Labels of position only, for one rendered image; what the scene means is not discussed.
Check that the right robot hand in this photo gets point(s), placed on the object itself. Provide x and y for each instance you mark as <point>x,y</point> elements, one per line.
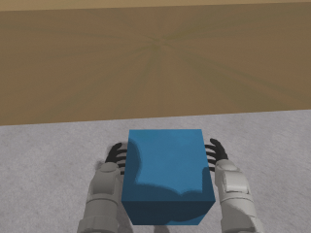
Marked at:
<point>219,152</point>

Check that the robot right forearm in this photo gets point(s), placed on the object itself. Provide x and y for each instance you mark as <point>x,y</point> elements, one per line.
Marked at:
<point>236,200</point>

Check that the left robot hand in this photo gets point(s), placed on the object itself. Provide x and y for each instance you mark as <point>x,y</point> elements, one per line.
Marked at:
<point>112,155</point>

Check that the robot left forearm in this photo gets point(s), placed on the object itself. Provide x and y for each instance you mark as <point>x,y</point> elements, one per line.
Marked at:
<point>102,201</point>

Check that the carton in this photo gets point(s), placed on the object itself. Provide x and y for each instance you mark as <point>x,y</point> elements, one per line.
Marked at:
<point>166,179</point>

